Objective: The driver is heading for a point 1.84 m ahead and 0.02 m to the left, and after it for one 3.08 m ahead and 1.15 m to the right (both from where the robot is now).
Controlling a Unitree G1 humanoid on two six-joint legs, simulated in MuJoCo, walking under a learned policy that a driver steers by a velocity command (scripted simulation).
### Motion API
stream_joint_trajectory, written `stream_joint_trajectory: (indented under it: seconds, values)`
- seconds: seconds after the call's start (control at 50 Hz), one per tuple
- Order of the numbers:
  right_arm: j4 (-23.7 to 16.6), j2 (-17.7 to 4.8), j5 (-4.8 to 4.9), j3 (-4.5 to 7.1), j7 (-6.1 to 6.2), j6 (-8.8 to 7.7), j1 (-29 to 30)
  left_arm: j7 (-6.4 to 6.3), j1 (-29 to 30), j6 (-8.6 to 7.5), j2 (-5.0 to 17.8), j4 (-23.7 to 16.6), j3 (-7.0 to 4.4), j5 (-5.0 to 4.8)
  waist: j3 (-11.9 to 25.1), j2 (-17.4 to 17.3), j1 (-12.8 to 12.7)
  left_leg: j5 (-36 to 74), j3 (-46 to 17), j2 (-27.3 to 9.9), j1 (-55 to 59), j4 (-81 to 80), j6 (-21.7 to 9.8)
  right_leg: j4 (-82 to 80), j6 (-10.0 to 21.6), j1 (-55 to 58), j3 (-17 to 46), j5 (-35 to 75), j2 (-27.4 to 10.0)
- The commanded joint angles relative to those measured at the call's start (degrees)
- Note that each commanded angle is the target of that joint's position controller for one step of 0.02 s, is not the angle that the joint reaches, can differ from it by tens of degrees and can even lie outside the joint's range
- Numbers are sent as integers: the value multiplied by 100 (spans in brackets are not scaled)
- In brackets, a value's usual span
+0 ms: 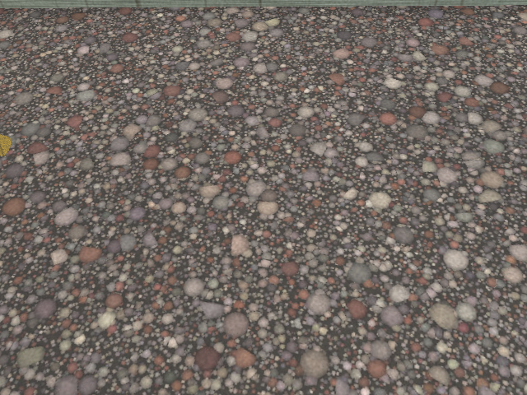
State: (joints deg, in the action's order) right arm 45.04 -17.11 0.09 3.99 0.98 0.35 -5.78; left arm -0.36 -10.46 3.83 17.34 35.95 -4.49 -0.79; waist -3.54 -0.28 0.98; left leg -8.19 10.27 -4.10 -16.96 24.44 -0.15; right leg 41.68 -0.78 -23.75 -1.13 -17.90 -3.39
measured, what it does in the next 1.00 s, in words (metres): steps on the spot: right foot, then left foot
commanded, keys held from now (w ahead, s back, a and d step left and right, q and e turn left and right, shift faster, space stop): e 0.06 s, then no key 0.94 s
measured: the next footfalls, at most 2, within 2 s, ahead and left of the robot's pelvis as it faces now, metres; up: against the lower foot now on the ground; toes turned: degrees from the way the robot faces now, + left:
right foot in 0.04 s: +0.06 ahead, -0.12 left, +0.00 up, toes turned -4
left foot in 0.44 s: +0.08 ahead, +0.11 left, +0.00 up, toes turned -7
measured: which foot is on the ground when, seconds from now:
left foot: down 0.00-0.04, up 0.06-0.42, down 0.44-1.00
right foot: up 0.00-0.02, down 0.04-1.00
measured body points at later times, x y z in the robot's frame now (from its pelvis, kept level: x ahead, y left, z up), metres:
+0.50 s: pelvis +0.03 -0.01 +0.00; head +0.04 -0.01 +0.45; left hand +0.22 +0.21 -0.10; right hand +0.11 -0.30 -0.12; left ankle +0.04 +0.12 -0.74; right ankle +0.02 -0.12 -0.74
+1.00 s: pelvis +0.03 +0.00 +0.00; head +0.04 +0.00 +0.45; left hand +0.17 +0.25 -0.13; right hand +0.10 -0.27 -0.13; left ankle +0.04 +0.12 -0.74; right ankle +0.02 -0.12 -0.74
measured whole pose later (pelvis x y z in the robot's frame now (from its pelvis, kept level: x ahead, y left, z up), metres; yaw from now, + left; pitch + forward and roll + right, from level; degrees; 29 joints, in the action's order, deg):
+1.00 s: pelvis +0.03 +0.00 +0.00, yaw -8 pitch -2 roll +0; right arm 54.5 -13.9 -0.4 0.8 0.5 -0.8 -8.5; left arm -2.1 -11.9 0.9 13.4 49.7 -3.1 0.5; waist -2.1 -0.1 0.3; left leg -16.5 0.8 -0.2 -10.8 28.9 -0.2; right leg 28.8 -0.3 -11.8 3.5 -15.4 1.2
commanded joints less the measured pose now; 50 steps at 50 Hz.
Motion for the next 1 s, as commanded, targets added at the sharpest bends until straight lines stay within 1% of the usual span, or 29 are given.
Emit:
stream_joint_trajectory:
  seconds: [0.02,0.04,0.06,0.08,0.1,0.12,0.14,0.16,0.18,0.2,0.24,0.28,0.3,0.34,0.36,0.38,0.4,0.42,0.44,0.46,0.48,0.5,0.52,0.54,0.56,0.62,0.7,0.8,1.0]
  values:
    - [-254,-869,120,220,0,-2,157,50,-564,-49,569,-230,-233,34,914,-637,-277,177,-733,-1255,420,-167,-705,-1207,351,1117,-251,622,274]
    - [-146,-633,84,169,-28,20,-94,-4,-768,-57,860,-207,-334,54,827,21,-287,-455,-352,-893,-171,697,-236,-1863,640,1694,440,1434,-48]
    - [-362,-302,-204,58,-85,9,-147,-120,-800,-62,1541,-358,-462,60,759,1858,-25,-2641,166,7,-1807,2588,395,-2024,1394,2428,2542,3261,-1529]
    - [-539,-542,-164,136,-31,-33,434,-75,-778,-183,1526,-476,-419,253,919,1525,-440,-3050,-851,353,-2261,3684,421,-2267,2118,1871,3046,3080,-1909]
    - [-524,-694,-16,191,-3,-24,516,-43,-593,-300,1314,-446,-349,295,854,1021,-366,-2594,-1117,221,-2292,4103,331,-2300,1935,1759,2494,2831,-1615]
    - [-417,-695,35,214,26,-4,319,-50,-252,-372,1121,-446,-296,212,804,843,-169,-2092,-1203,145,-2288,4090,273,-2233,1596,1696,2053,2637,-1307]
    - [-265,-704,-11,232,65,22,175,-65,-17,-387,885,-471,-215,130,864,698,-94,-1772,-1233,79,-2202,4053,299,-2181,1362,1692,1787,2564,-1121]
    - [-213,-703,-57,239,76,42,61,-90,136,-387,789,-473,-154,100,888,767,-11,-1489,-1179,114,-1965,4149,360,-2165,1318,1530,1579,2840,-1009]
    - [-190,-670,-48,235,64,41,-12,-110,151,-387,695,-474,-99,127,967,798,32,-1302,-1154,160,-1731,4220,403,-2165,1329,1444,1461,3037,-928]
    - [-181,-630,-14,223,51,39,-57,-123,153,-394,630,-458,-66,152,1008,782,42,-1170,-1158,173,-1615,4105,434,-2167,1347,1476,1370,3093,-880]
    - [-200,-485,15,155,34,39,18,-141,138,-395,583,-405,-42,155,951,764,-11,-1033,-1184,129,-1494,3328,468,-2148,1323,1618,1294,2908,-809]
    - [-229,-367,-4,79,0,42,136,-147,122,-370,614,-345,-47,159,909,825,-113,-1076,-1173,103,-1127,2546,473,-2111,1333,1609,1322,2641,-807]
    - [-238,-366,-6,61,-19,43,157,-136,113,-354,654,-314,-55,171,879,856,-161,-1167,-1140,112,-906,2256,464,-2101,1373,1527,1369,2529,-830]
    - [-233,-447,18,61,-43,41,128,-88,86,-332,684,-227,-53,179,795,880,-232,-1317,-1064,160,-548,1806,432,-2073,1451,1374,1520,2376,-877]
    - [-223,-467,27,59,-51,34,94,-64,97,-327,651,-181,-34,166,749,871,-235,-1307,-1045,179,-406,1544,403,-2039,1455,1334,1600,2330,-883]
    - [-196,-443,27,50,-60,20,20,-48,157,-327,591,-137,-4,140,710,835,-173,-1133,-1018,200,-207,1128,358,-1963,1409,1288,1635,2299,-844]
    - [-139,-377,6,27,-76,-7,-120,-38,238,-327,507,-92,34,97,686,754,-34,-592,-959,236,144,412,286,-1854,1280,1196,1594,2202,-734]
    - [-93,-381,-62,4,-95,-42,-243,-34,152,-348,420,-12,68,74,696,607,44,308,-1052,179,626,-265,185,-1807,1048,1041,1551,1926,-590]
    - [-84,-613,-150,25,-80,-70,-368,-34,-21,-398,279,36,118,160,864,248,-57,1369,-1530,-259,1151,-280,35,-1598,728,837,1392,1365,-305]
    - [-81,-1014,-145,107,-60,-70,-298,7,-328,-455,309,69,92,239,861,-526,-413,1897,-1745,-641,1219,39,-254,-1376,483,637,953,681,170]
    - [-27,-697,-86,45,-90,-76,-81,-7,-236,-461,208,98,120,269,885,-937,-405,776,-1847,-629,571,-100,-501,-1487,263,1085,690,446,317]
    - [-94,-441,-81,-26,-121,-105,87,-21,68,-436,380,118,85,253,671,-736,-252,164,-1729,-415,316,-189,-401,-1475,208,1223,699,605,287]
    - [-60,-441,-103,-35,-119,-139,75,-46,245,-397,418,100,54,210,617,-624,-167,-58,-1603,-294,234,-188,-258,-1416,251,1239,684,806,281]
    - [-46,-468,-99,-49,-124,-184,39,-66,280,-341,408,109,47,190,546,-537,-126,-71,-1510,-208,222,-163,-172,-1409,305,1216,748,1011,252]
    - [8,-469,-92,-57,-119,-225,-29,-70,230,-308,359,122,50,194,546,-466,-124,-106,-1479,-184,237,-139,-136,-1447,329,1249,781,1118,226]
    - [109,-417,-71,-101,-77,-235,-151,-73,145,-313,260,247,48,176,521,-250,-84,-101,-1387,-111,314,-45,-109,-1502,336,1240,803,1234,208]
    - [195,-405,-67,-134,-38,-200,-155,-93,57,-337,232,431,23,162,472,-36,-51,-152,-1352,-60,375,-15,-131,-1542,274,1223,797,1306,206]
    - [358,-369,-58,-166,-37,-188,-150,-136,-50,-349,242,668,-1,151,433,63,-52,-137,-1312,-2,392,-27,-135,-1577,222,1304,791,1412,189]
    - [767,-323,-45,-197,-21,-170,-205,-203,-131,-364,250,1194,-6,124,349,16,-58,-111,-1258,96,421,-137,-134,-1652,177,1432,733,1487,182]
Velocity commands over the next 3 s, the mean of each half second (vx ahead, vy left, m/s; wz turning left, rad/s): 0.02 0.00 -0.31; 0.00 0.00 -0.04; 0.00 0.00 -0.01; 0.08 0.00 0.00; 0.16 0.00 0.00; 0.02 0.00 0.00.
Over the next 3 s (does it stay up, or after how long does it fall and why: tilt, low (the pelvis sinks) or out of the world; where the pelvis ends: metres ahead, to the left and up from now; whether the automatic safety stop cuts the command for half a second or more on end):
stays up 0.17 -0.04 -0.01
